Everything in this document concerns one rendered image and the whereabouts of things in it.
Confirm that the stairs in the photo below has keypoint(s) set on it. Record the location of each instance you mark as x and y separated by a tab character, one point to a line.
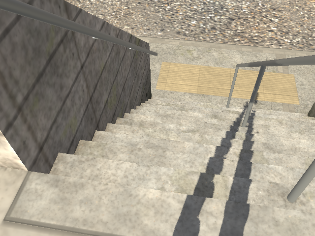
200	149

